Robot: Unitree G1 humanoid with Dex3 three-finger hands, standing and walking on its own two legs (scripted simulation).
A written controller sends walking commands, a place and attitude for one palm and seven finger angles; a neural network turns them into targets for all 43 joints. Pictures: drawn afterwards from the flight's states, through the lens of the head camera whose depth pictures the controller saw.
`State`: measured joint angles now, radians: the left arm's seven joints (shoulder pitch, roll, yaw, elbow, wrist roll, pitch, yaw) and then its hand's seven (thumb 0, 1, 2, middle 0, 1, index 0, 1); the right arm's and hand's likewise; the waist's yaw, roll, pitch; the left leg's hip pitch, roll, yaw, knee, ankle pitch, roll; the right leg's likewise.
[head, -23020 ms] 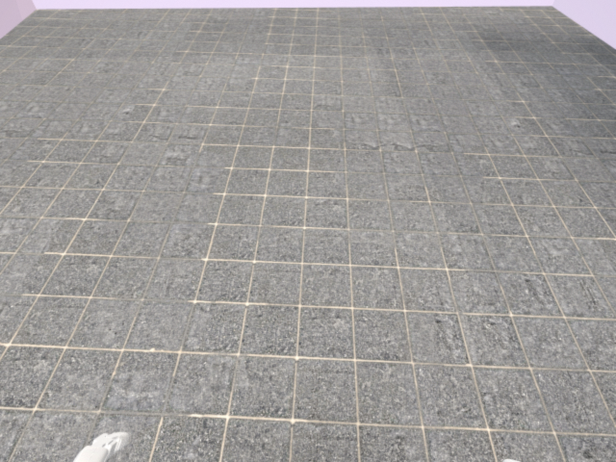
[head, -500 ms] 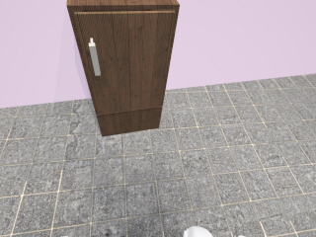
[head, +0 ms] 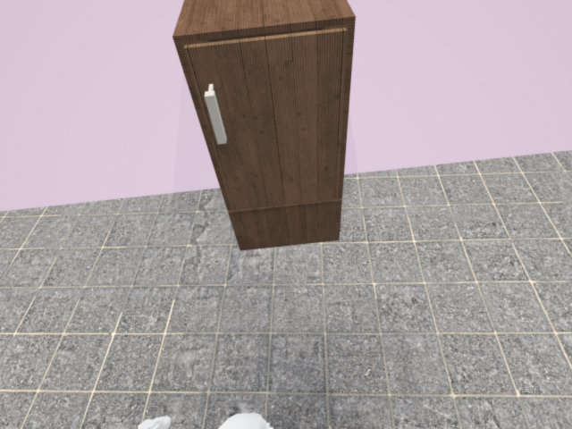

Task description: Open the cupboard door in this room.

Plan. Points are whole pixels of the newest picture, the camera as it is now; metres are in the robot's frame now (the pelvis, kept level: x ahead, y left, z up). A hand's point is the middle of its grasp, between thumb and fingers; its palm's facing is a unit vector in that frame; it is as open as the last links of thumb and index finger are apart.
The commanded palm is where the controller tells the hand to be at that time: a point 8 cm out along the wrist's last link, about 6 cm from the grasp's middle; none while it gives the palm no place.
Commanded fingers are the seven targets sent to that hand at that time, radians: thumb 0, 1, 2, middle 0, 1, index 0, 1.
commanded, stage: take the last steps up to it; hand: left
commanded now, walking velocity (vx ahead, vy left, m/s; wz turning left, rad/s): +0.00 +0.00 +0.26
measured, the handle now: (216, 114) +0.87 +0.21 -0.05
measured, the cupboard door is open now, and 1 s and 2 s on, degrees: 0 0 0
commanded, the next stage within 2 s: come to a stop and stand still in 1.26 s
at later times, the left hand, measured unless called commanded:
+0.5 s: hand out of the picture -0.04 +0.22 -0.18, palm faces +0.14 -0.98 -0.14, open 7.4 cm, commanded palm none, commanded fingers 0.00 0.90 0.90 -0.20 -0.30 -0.20 -0.30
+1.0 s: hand (219, 354) +0.28 +0.15 -0.17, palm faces +0.04 -0.97 -0.22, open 7.3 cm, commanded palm none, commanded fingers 0.00 0.90 0.90 -0.20 -0.30 -0.20 -0.30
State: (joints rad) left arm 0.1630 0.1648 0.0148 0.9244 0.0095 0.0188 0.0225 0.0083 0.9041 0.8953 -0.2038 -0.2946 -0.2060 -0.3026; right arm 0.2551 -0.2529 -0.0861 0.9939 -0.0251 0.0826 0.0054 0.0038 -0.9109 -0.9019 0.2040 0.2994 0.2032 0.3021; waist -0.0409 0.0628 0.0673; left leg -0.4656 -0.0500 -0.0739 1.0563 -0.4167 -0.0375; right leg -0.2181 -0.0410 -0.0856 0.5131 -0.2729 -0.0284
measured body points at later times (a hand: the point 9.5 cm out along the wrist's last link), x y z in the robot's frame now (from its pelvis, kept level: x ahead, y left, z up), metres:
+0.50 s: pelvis +0.03 +0.04 +0.01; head +0.02 +0.07 +0.46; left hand -0.05 +0.27 -0.16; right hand +0.09 -0.19 -0.13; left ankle -0.04 +0.14 -0.74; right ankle +0.05 -0.10 -0.67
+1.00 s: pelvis +0.20 -0.04 -0.01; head +0.23 -0.05 +0.44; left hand +0.27 +0.20 -0.15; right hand +0.20 -0.27 -0.17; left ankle +0.16 +0.11 -0.64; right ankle +0.26 -0.12 -0.74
